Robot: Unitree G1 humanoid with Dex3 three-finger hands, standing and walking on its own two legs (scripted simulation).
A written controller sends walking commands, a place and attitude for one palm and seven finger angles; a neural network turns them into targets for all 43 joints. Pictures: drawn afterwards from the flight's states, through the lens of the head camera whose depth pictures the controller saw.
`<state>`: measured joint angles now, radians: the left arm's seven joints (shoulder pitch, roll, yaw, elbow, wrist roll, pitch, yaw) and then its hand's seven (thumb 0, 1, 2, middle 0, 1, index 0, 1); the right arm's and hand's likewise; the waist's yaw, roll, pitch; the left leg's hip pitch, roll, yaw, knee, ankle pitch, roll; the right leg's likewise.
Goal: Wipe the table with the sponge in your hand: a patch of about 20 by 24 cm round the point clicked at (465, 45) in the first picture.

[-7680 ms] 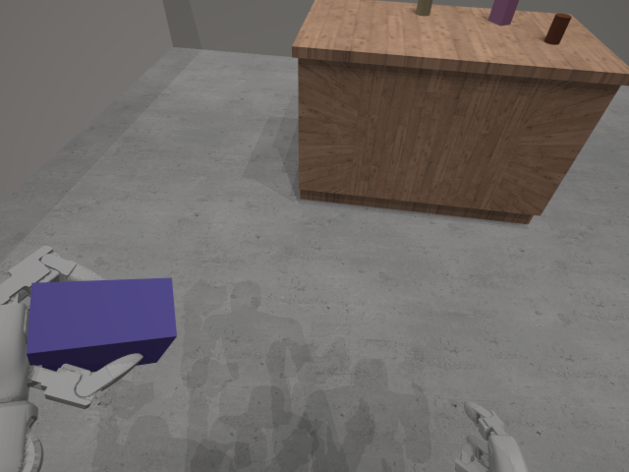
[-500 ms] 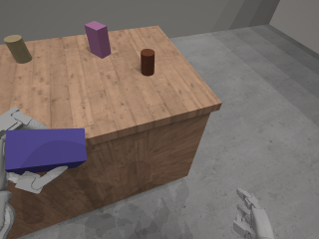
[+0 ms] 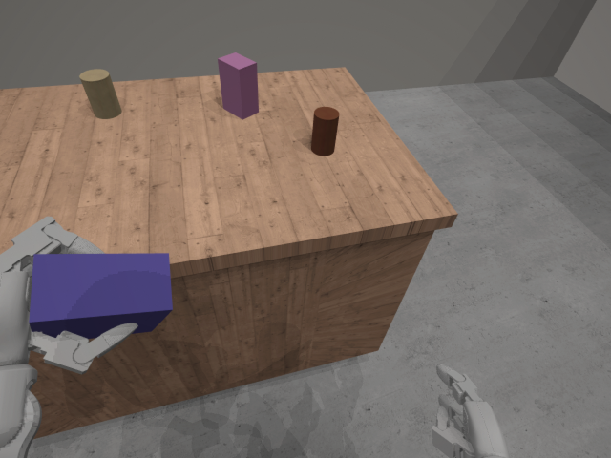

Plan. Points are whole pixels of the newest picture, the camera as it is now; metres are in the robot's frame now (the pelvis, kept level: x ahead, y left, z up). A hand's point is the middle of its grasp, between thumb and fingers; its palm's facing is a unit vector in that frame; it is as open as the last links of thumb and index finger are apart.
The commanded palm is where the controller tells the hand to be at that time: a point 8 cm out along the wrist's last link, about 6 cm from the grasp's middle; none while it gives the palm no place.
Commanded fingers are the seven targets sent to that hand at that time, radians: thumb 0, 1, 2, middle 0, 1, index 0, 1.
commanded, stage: look again from close up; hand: left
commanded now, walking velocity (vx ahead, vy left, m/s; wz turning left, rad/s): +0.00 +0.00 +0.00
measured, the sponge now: (121, 297) +0.23 +0.22 +0.14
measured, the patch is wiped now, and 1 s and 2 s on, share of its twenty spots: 0.00 0.00 0.00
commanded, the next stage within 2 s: shuffle to correct the standing spot in 0.32 s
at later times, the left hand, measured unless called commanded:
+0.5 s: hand (119, 268) +0.26 +0.23 +0.15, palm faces +0.41 -0.83 -0.39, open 9.8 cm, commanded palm +0.20 +0.26 +0.17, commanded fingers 0.00 0.10 1.30 -1.20 -1.60 -1.20 -1.60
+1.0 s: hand (184, 199) +0.37 +0.20 +0.15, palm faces +0.33 -0.84 -0.42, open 9.8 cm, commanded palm +0.31 +0.24 +0.17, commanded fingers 0.00 0.10 1.30 -1.20 -1.60 -1.20 -1.60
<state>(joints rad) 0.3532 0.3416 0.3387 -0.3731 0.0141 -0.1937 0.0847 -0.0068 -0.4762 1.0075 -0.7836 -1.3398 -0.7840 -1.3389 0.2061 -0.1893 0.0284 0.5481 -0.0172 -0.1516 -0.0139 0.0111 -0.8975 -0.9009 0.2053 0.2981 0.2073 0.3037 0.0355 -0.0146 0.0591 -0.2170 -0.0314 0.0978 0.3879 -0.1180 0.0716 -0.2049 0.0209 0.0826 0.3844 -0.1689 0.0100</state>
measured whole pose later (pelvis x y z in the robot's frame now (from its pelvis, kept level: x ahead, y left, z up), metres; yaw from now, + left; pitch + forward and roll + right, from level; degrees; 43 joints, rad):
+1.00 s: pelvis +0.13 -0.03 -0.02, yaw -5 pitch +0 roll +2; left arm 0.45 0.38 0.39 -0.47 -0.04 -0.21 0.12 -0.01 -0.48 1.01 -0.78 -1.34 -0.78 -1.34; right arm 0.20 -0.21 -0.01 0.55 0.01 -0.08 -0.03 0.01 -0.90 -0.90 0.20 0.30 0.20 0.30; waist -0.01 -0.03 0.03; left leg -0.17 -0.02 0.14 0.60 -0.43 0.05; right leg -0.38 0.04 0.06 0.96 -0.44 -0.03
